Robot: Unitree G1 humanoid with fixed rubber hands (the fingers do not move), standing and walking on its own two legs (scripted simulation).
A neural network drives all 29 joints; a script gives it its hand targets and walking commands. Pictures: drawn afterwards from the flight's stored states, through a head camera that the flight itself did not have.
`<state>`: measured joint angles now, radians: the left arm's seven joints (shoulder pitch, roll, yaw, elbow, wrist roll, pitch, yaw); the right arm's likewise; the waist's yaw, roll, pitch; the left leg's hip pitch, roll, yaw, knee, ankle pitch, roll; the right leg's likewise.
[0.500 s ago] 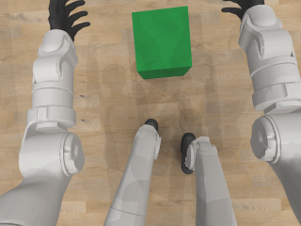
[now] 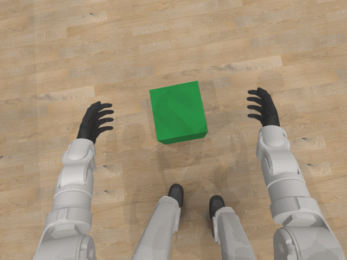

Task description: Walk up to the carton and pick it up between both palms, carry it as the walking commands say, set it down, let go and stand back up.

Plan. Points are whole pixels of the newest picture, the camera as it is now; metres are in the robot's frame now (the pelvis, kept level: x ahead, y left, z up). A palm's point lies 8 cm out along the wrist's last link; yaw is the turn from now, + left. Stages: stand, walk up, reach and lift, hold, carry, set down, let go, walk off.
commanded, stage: let go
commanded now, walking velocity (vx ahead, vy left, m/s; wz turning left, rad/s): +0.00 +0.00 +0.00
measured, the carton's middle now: (179, 116) +0.50 +0.10 -0.58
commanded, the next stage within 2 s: stand in 1.04 s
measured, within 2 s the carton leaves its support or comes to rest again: neither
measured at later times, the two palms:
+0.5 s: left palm (74, 225) +0.18 +0.22 +0.00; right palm out of the picture +0.25 -0.23 -0.01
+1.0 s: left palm (65, 224) +0.19 +0.23 +0.01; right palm out of the picture +0.22 -0.24 +0.00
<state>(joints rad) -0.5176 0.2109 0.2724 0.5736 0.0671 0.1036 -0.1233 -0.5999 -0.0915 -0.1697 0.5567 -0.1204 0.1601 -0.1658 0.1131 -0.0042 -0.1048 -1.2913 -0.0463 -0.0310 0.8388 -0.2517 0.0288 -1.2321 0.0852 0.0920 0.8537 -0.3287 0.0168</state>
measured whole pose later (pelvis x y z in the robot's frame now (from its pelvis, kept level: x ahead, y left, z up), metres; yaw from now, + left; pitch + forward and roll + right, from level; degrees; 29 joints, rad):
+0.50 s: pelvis +0.04 -0.03 +0.07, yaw +3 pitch +7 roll +1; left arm 0.21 0.20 0.04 0.43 0.01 0.03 -0.08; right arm 0.14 -0.19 -0.06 0.49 -0.03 0.02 0.01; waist 0.06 0.01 -0.01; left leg -0.39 -0.05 -0.08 0.50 -0.23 0.00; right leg -0.33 0.06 0.07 0.52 -0.31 -0.04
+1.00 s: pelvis +0.05 -0.02 +0.07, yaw +4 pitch -4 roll +1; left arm 0.23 0.23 0.04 0.36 0.02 0.23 -0.04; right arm 0.23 -0.22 -0.01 0.44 0.03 0.11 0.04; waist 0.01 -0.01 0.07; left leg -0.15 -0.06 -0.09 0.49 -0.27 0.00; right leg -0.07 0.05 0.06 0.50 -0.35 -0.04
